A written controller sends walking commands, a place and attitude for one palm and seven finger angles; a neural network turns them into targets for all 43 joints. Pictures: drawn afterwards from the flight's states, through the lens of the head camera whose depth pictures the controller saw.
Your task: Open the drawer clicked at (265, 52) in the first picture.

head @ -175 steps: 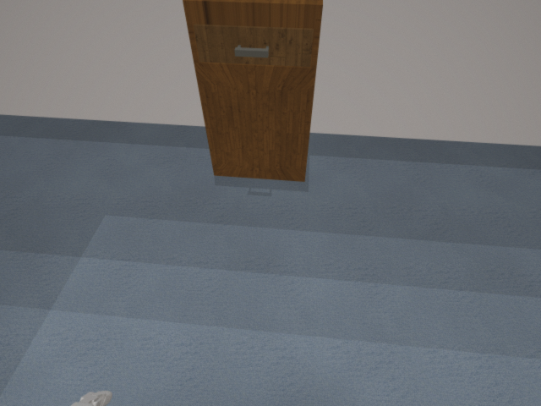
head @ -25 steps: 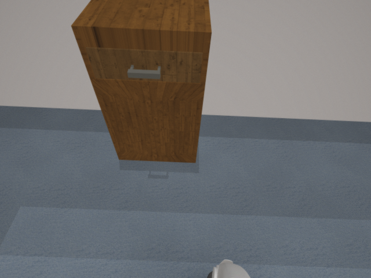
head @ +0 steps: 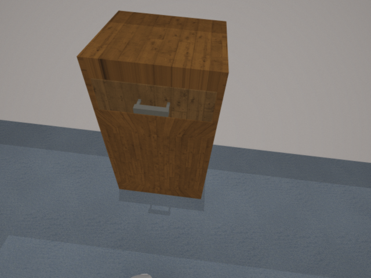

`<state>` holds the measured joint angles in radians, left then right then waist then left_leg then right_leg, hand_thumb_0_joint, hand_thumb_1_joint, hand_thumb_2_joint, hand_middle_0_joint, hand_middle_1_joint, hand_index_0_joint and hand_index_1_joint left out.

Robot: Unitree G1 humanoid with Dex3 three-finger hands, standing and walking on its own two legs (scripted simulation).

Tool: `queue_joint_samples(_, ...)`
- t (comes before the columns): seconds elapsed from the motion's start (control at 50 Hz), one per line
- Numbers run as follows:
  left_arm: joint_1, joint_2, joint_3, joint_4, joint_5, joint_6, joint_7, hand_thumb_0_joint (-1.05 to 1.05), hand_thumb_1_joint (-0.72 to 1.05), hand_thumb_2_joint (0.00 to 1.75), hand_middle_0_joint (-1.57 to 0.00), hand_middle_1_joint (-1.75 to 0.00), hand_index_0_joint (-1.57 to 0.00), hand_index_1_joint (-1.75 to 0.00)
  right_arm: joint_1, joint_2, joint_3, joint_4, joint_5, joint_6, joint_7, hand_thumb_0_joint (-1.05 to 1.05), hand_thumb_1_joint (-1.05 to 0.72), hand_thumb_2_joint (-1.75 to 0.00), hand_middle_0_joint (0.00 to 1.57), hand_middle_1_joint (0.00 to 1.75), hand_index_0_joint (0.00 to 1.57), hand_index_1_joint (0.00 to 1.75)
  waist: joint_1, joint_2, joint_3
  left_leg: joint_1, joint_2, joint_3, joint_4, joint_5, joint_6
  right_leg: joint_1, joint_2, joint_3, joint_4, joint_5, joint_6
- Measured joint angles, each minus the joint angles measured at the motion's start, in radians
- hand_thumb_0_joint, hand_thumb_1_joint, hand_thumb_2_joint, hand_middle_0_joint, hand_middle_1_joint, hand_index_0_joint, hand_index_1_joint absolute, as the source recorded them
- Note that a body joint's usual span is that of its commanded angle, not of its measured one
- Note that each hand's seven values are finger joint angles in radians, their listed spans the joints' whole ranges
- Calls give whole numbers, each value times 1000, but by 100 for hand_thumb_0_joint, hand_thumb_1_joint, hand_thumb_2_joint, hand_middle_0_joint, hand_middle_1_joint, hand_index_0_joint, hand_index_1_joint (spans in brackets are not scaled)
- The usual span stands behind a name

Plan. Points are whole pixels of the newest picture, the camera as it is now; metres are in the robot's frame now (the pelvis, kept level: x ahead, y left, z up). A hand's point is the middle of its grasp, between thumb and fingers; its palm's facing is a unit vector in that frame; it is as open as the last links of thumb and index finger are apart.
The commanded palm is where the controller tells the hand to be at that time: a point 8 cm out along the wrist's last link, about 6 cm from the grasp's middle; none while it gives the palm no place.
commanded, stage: take the last steps up to it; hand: left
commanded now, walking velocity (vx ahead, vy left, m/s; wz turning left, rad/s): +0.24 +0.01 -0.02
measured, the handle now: (152, 106) +0.68 +0.18 -0.06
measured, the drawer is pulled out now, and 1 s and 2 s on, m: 0.00 0.00 0.00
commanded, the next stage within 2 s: come to a stop and stand still in 0.26 s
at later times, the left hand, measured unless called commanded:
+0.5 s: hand (122, 248) +0.22 +0.18 -0.17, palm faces -0.03 -0.97 -0.22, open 7.3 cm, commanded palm none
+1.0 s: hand out of the picture +0.14 +0.24 -0.17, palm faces +0.07 -0.98 -0.20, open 7.3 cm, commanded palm none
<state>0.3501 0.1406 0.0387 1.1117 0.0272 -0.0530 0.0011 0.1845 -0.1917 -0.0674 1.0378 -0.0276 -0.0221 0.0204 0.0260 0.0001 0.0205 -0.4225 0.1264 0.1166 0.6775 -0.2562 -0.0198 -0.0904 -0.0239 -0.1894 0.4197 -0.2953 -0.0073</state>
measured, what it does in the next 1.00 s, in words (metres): walks ahead: left foot, then right foot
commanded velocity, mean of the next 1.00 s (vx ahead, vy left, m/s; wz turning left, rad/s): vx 0.02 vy -0.01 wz -0.01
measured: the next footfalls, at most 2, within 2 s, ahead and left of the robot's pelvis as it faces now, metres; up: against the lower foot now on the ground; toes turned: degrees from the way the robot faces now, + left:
left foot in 0.04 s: +0.13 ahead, +0.12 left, +0.00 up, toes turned +10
right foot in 0.48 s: +0.23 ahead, -0.12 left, +0.00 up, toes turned -9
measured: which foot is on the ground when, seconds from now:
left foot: up 0.00-0.02, down 0.04-0.54, up 0.56-0.82, down 0.84-1.00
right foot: down 0.00-0.06, up 0.08-0.46, down 0.48-0.84, up 0.86-1.00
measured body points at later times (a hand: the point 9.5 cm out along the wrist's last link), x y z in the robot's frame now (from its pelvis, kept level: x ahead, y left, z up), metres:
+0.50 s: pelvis +0.14 +0.00 -0.01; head +0.16 -0.01 +0.44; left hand +0.22 +0.23 -0.15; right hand +0.06 -0.19 -0.17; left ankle +0.09 +0.12 -0.74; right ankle +0.19 -0.11 -0.74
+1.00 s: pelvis +0.12 +0.04 +0.01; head +0.12 +0.06 +0.46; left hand +0.14 +0.29 -0.16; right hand +0.17 -0.19 -0.14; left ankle +0.12 +0.14 -0.74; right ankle +0.12 -0.10 -0.70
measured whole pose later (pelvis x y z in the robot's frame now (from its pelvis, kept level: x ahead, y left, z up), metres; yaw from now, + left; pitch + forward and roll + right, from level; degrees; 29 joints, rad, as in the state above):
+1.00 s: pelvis +0.12 +0.04 +0.01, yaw +0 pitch -1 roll -1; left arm 0.24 0.22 0.06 1.06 0.02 0.05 0.02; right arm 0.24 -0.15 -0.02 1.03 -0.03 0.00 -0.03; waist 0.01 -0.04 0.01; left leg -0.19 0.02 0.06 0.44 -0.24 0.02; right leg -0.37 -0.04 -0.02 0.80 -0.35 0.02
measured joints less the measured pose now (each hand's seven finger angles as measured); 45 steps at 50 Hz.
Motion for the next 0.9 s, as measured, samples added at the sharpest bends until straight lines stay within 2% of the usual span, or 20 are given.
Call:
queue_joint_samples(0.04,28,2,2,11,-2,9,-1,0,91,90,-20,-30,-21,-30,-5,0,7,-12,0,-14,0,1,-93,-90,19,30,19,30,6,-8,1,64,-15,17,-91,19,10,5,-12,3,48,-46,20)
queue_joint_samples(0.06,37,6,4,16,-5,16,-2,0,91,90,-20,-30,-21,-30,-10,5,10,-17,-3,-24,-3,1,-92,-90,19,30,19,30,6,-21,8,75,-26,26,-98,60,32,-10,-28,13,106,-80,17)
queue_joint_samples(0.12,34,16,5,31,-5,42,-2,1,91,90,-20,-30,-20,-30,-6,26,23,-31,-6,-42,-17,0,-92,-90,19,30,19,30,2,-40,24,101,-42,56,-68,10,67,-145,-39,78,458,-188,-5)
queue_joint_samples(0.16,18,25,9,31,-3,47,-6,1,91,90,-20,-30,-20,-30,15,45,31,-26,-4,-44,-26,0,-92,-90,19,30,19,30,-5,-42,25,142,-54,68,-115,5,68,-238,-45,96,623,-145,-9)
queue_joint_samples(0.2,-4,31,13,19,-1,47,-6,1,91,90,-20,-30,-20,-30,41,47,21,-15,4,-48,-46,-1,-94,-90,20,30,20,30,-12,-42,24,184,-71,78,-180,24,68,-306,-60,106,672,-84,-1)
queue_joint_samples(0.26,-42,36,17,-8,0,46,-3,1,91,90,-20,-30,-20,-30,85,45,26,17,4,-47,-49,-1,-95,-90,20,30,20,30,-17,-37,20,239,-89,85,-261,41,74,-368,-78,113,636,-21,15)
queue_joint_samples(0.34,-96,37,16,-35,-1,52,2,1,91,90,-19,-30,-20,-30,144,59,33,59,3,-36,-46,-1,-94,-90,20,30,20,30,-30,-28,18,290,-100,85,-310,37,67,-382,-89,111,504,10,28)
queue_joint_samples(0.44,-161,30,10,-53,-4,53,11,1,92,90,-19,-30,-20,-30,195,84,37,102,-2,-17,-45,0,-92,-90,20,30,20,30,-61,-11,30,321,-94,80,-275,-18,41,-307,-74,96,276,32,27)
queue_joint_samples(0.48,-174,30,2,-61,-7,41,15,1,92,90,-19,-30,-20,-30,212,97,41,119,3,-9,-47,0,-92,-90,20,30,20,30,-64,-19,31,319,-97,81,-221,-62,23,-240,-70,97,135,167,24)
queue_joint_samples(0.5,-181,24,-2,-57,-8,33,21,1,92,90,-19,-30,-20,-30,214,98,42,129,8,-4,-46,0,-92,-90,20,30,20,30,-63,-13,30,314,-90,82,-188,-88,14,-224,-65,96,123,142,15)
queue_joint_samples(0.54,-195,0,-14,-51,-13,33,27,0,92,90,-19,-30,-20,-30,202,90,38,134,16,14,-44,0,-91,-90,20,30,20,30,-79,26,34,307,-66,59,-160,-110,3,-218,-46,76,141,80,-4)
queue_joint_samples(0.58,-209,-16,-19,-57,-15,34,34,0,92,90,-20,-30,-20,-30,188,87,33,127,18,32,-46,0,-91,-90,20,30,20,30,-87,41,33,277,-61,30,-106,-166,-6,-216,-42,58,141,60,-15)
queue_joint_samples(0.66,-248,-34,-9,-87,-9,42,46,0,92,90,-20,-30,-21,-30,131,77,18,91,21,57,-50,0,-91,-90,20,30,20,30,-63,33,55,166,-84,-34,118,-276,-12,-216,-52,42,121,81,-22)
queue_joint_samples(0.72,-260,-31,0,-111,-1,56,48,-1,92,90,-20,-30,-21,-30,75,51,4,49,20,69,-48,0,-91,-90,19,30,20,30,-43,23,70,103,-100,-64,203,-280,-16,-224,-64,43,106,104,-13)
queue_joint_samples(0.78,-250,-10,8,-119,5,73,45,-1,92,90,-20,-30,-21,-30,30,26,-4,1,16,64,-44,0,-91,-90,19,30,19,30,-35,10,70,97,-98,-69,140,-224,-16,-240,-72,49,104,123,1)
queue_joint_samples(0.84,-221,20,14,-115,1,89,41,0,91,90,-20,-30,-21,-30,16,6,1,-35,13,39,-40,0,-91,-90,19,30,19,30,-30,-2,51,167,-87,-66,-72,-102,-5,-269,-73,57,143,120,21)
queue_joint_samples(0.9,-186,53,20,-89,-8,110,34,0,91,90,-20,-30,-21,-30,23,19,15,-35,-1,27,-41,0,-91,-90,19,30,19,30,-28,-37,29,180,-104,-53,-94,-60,30,-286,-58,117,221,-17,26)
